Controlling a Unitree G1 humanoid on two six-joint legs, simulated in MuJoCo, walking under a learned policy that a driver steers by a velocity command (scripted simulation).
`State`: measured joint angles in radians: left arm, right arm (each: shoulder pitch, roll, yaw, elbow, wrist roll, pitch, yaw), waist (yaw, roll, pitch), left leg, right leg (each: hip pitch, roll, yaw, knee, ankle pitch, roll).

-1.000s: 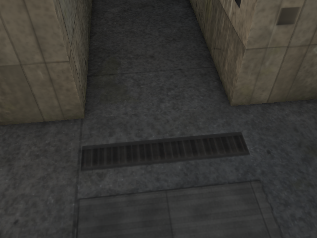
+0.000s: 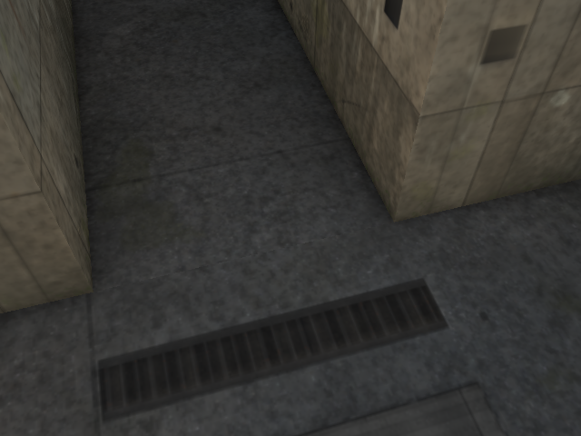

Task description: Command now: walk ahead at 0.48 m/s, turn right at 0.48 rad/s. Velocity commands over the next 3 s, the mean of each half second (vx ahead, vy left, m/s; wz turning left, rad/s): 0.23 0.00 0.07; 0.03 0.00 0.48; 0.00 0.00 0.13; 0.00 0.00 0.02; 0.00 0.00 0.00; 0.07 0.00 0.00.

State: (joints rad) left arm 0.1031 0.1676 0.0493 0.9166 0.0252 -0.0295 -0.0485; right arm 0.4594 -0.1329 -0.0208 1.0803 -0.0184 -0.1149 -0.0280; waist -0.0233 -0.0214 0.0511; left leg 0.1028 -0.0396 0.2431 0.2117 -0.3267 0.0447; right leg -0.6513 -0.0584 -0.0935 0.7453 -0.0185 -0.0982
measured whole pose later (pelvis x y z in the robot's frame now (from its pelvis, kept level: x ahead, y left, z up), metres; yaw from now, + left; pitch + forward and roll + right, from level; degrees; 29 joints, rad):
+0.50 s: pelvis +0.19 -0.02 +0.00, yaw +6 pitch -1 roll +0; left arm 0.25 0.18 0.04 0.97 0.02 -0.06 0.04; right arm 0.22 -0.17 -0.05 0.93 -0.03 0.02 0.00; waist -0.01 0.02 0.10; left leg -0.52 0.06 0.07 0.82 -0.20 0.04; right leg -0.17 0.00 -0.27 0.40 -0.23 -0.10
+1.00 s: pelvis +0.22 +0.01 +0.01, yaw +22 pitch +1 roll -1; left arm 0.16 0.25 0.05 0.81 0.03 0.05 0.04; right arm 0.19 -0.26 -0.09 0.86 -0.01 0.00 -0.01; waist -0.01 -0.03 0.05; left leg -0.28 -0.08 -0.05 0.39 -0.13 0.08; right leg -0.45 -0.03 0.03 0.88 -0.39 0.05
